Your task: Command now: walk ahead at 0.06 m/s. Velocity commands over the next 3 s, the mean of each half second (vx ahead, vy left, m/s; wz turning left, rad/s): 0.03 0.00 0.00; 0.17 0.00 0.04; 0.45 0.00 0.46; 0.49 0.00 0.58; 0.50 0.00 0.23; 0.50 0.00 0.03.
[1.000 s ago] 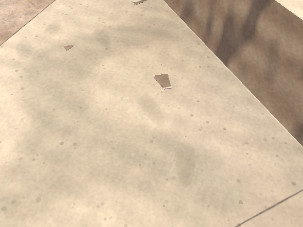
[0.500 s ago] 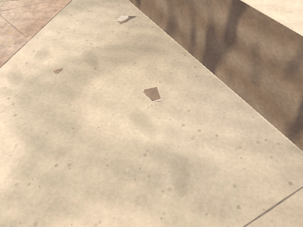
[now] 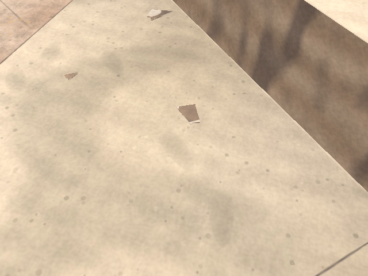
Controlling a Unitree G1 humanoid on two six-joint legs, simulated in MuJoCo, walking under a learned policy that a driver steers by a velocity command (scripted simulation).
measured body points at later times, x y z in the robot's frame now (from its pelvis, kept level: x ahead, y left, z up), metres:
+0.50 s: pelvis +0.02 -0.02 +0.00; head +0.03 -0.02 +0.45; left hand +0.10 +0.25 -0.14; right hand +0.08 -0.29 -0.14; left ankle -0.02 +0.09 -0.74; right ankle +0.02 -0.15 -0.74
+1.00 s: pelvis +0.07 -0.06 -0.01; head +0.08 -0.08 +0.44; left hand +0.11 +0.21 -0.14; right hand +0.08 -0.33 -0.16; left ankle -0.02 +0.08 -0.70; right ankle +0.06 -0.16 -0.74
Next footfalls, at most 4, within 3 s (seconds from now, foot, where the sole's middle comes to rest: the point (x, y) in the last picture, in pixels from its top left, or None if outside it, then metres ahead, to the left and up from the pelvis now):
0.12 right None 0.06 -0.15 -0.78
1.42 left None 0.42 0.09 -0.78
1.92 right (177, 210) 0.75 0.02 -0.78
2.42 left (87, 203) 0.78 0.38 -0.78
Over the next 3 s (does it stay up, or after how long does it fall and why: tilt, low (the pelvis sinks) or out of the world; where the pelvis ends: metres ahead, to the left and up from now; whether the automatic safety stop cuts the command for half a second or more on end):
stays up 0.99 0.38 -0.02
